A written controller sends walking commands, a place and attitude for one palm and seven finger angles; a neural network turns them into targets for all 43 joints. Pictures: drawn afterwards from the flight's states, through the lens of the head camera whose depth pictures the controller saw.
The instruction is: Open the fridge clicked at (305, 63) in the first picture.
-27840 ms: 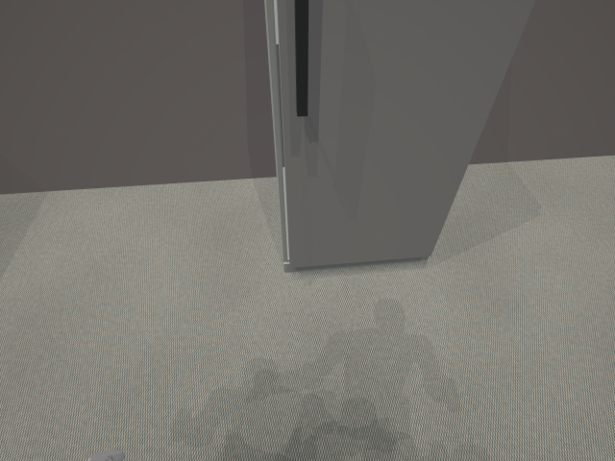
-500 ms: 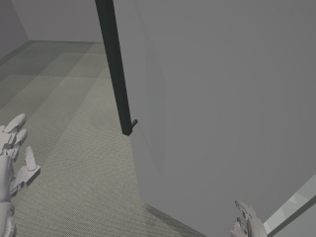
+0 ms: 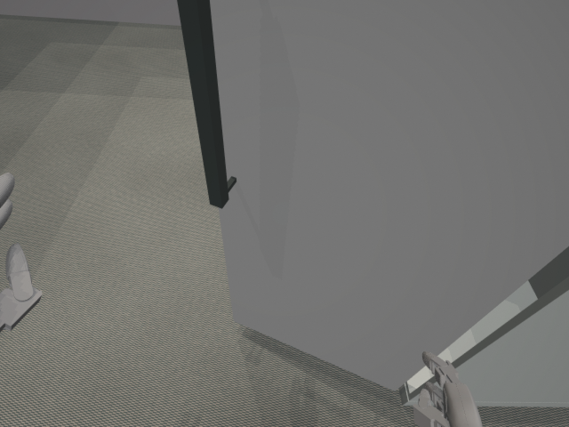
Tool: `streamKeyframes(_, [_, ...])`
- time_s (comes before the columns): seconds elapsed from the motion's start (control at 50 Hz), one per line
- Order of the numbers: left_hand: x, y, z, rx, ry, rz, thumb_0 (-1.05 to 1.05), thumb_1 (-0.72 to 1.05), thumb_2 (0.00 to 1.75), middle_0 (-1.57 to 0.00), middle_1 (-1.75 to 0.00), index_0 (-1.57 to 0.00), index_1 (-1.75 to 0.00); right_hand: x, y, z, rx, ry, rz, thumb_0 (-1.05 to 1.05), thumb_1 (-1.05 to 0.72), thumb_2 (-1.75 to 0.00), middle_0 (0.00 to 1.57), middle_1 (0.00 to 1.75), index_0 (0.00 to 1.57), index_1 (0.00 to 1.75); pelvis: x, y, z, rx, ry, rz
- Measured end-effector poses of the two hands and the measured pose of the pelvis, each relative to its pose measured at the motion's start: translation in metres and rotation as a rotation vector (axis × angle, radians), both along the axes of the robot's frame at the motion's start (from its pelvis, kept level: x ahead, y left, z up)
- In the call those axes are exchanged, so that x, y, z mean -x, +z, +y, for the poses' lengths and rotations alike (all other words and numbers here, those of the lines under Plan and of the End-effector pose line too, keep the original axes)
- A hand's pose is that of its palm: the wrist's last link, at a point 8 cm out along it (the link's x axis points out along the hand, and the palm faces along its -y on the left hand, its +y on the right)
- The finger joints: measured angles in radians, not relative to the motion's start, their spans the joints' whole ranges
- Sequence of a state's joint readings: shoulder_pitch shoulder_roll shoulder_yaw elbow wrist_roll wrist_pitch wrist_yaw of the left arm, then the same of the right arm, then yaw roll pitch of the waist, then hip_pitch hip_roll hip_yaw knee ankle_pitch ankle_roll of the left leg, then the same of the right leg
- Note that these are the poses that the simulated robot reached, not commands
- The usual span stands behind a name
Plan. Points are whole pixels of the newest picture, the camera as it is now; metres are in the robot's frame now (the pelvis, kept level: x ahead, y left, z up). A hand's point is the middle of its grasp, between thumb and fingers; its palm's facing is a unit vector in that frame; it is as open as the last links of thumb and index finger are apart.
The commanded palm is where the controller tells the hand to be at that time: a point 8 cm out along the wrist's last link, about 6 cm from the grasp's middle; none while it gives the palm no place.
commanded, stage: step back with the hand held close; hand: left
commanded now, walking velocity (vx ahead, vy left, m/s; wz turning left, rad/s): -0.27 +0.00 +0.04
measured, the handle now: (212, 63) +0.49 +0.15 +0.26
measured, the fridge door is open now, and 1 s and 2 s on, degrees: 68 68 68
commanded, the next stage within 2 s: stop stepping back and stand still in 0.86 s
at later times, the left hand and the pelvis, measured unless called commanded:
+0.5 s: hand out of the picture +0.11 +0.28 +0.17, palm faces +0.50 -0.72 -0.47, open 7.4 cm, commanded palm +0.05 +0.31 +0.18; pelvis -0.07 +0.00 -0.02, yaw +4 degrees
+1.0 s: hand out of the picture +0.05 +0.29 +0.18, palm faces +0.43 -0.83 -0.35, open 7.4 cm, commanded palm +0.00 +0.32 +0.18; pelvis -0.16 +0.03 +0.00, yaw -3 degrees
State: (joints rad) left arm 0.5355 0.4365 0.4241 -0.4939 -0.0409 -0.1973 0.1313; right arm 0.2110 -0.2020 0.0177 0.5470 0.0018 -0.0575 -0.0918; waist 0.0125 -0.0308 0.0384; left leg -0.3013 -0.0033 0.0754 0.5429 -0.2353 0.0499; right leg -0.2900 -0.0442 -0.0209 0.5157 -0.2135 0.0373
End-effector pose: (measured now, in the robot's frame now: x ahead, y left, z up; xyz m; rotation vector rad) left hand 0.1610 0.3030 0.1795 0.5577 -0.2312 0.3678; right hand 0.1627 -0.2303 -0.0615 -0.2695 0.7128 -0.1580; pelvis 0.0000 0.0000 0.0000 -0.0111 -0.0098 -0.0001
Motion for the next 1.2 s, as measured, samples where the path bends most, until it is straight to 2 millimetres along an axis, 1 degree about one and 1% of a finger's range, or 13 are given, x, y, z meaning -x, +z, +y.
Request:
streamKeyframes(0.2, [0.048, -0.004, 0.007, 0.016, 0.063, -0.092, 0.02, 0.89, 0.90, -0.21, -0.30, -0.21, -0.30, 0.029, -0.010, 0.013, -0.012, 0.064, -0.022, 0.02, -0.90, -0.90, 0.20, 0.30, 0.21, 0.30, 0.034, -0.010, 0.001, 0.016, 0.020, -0.017])
streamKeyframes(0.3, [0.059, -0.005, 0.005, 0.040, 0.041, -0.134, 0.02, 0.89, 0.90, -0.21, -0.30, -0.21, -0.30, 0.048, -0.010, 0.013, 0.015, 0.072, -0.008, 0.02, -0.90, -0.90, 0.20, 0.30, 0.21, 0.30, 0.048, -0.011, 0.004, 0.021, 0.025, -0.015])
streamKeyframes(0.38, [0.067, 0.000, 0.009, -0.012, 0.020, -0.154, 0.02, 0.89, 0.90, -0.21, -0.30, -0.21, -0.30, 0.060, -0.009, 0.012, 0.022, 0.063, -0.021, 0.02, -0.90, -0.90, 0.20, 0.30, 0.21, 0.30, 0.059, -0.013, 0.005, 0.036, 0.057, -0.023])
streamKeyframes(0.48, [0.087, 0.005, 0.015, -0.091, 0.039, -0.156, 0.02, 0.89, 0.90, -0.21, -0.30, -0.21, -0.30, 0.066, -0.014, 0.010, 0.014, 0.079, -0.029, 0.02, -0.90, -0.90, 0.20, 0.30, 0.21, 0.30, 0.070, -0.018, 0.002, 0.043, 0.068, -0.016])
streamKeyframes(0.64, [0.109, -0.001, 0.008, -0.016, 0.009, -0.172, 0.02, 0.89, 0.90, -0.21, -0.30, -0.21, -0.30, 0.079, -0.013, 0.012, 0.034, 0.098, 0.007, 0.02, -0.90, -0.90, 0.20, 0.30, 0.21, 0.30, 0.093, -0.016, 0.006, 0.020, 0.069, -0.007])
streamKeyframes(0.74, [0.118, 0.004, 0.019, -0.059, -0.029, -0.199, 0.02, 0.89, 0.90, -0.21, -0.30, -0.21, -0.30, 0.091, -0.009, 0.020, 0.060, 0.074, -0.024, 0.02, -0.90, -0.90, 0.20, 0.30, 0.21, 0.30, 0.111, -0.019, 0.016, 0.067, 0.080, -0.012])
streamKeyframes(0.82, [0.135, 0.016, 0.034, -0.068, 0.000, -0.215, 0.02, 0.89, 0.90, -0.21, -0.30, -0.22, -0.30, 0.104, -0.004, 0.033, 0.019, 0.074, -0.031, 0.02, -0.90, -0.90, 0.20, 0.30, 0.21, 0.30, 0.124, -0.011, 0.017, 0.095, 0.067, 0.003])
streamKeyframes(0.92, [0.157, 0.015, 0.030, -0.030, 0.002, -0.197, 0.02, 0.89, 0.90, -0.21, -0.30, -0.21, -0.30, 0.120, -0.003, 0.045, -0.024, 0.104, -0.057, 0.02, -0.90, -0.90, 0.20, 0.30, 0.21, 0.30, 0.144, -0.009, 0.018, 0.054, -0.012, 0.053])
streamKeyframes(0.98, [0.158, 0.010, 0.026, 0.024, -0.044, -0.197, 0.02, 0.89, 0.90, -0.21, -0.30, -0.21, -0.30, 0.137, -0.003, 0.048, -0.005, 0.090, -0.023, 0.02, -0.90, -0.90, 0.20, 0.30, 0.21, 0.30, 0.155, -0.005, 0.026, 0.036, -0.053, 0.033])
streamKeyframes(1.04, [0.149, 0.001, 0.030, 0.085, -0.073, -0.189, 0.01, 0.89, 0.90, -0.21, -0.30, -0.21, -0.30, 0.157, 0.005, 0.051, 0.020, 0.051, -0.003, 0.02, -0.90, -0.90, 0.20, 0.30, 0.21, 0.30, 0.160, -0.001, 0.035, 0.007, -0.063, 0.026])
streamKeyframes(1.12, [0.139, -0.014, 0.042, 0.103, -0.121, -0.156, 0.02, 0.89, 0.90, -0.21, -0.30, -0.21, -0.30, 0.181, 0.009, 0.049, 0.045, -0.032, -0.065, 0.02, -0.90, -0.90, 0.20, 0.30, 0.21, 0.30, 0.176, -0.011, 0.052, 0.019, -0.063, 0.015])
streamKeyframes(1.16, [0.141, -0.014, 0.045, 0.102, -0.142, -0.127, 0.02, 0.89, 0.90, -0.21, -0.30, -0.21, -0.30, 0.199, 0.015, 0.051, 0.044, -0.062, -0.064, 0.02, -0.90, -0.90, 0.20, 0.30, 0.21, 0.30, 0.186, -0.005, 0.056, 0.014, -0.071, 0.004])
streamKeyframes(1.2, [0.149, -0.005, 0.045, 0.082, -0.159, -0.106, 0.02, 0.89, 0.90, -0.21, -0.30, -0.21, -0.30, 0.218, 0.022, 0.054, 0.042, -0.076, -0.052, 0.02, -0.90, -0.90, 0.20, 0.30, 0.21, 0.30, 0.193, 0.003, 0.058, 0.028, -0.070, 0.003])
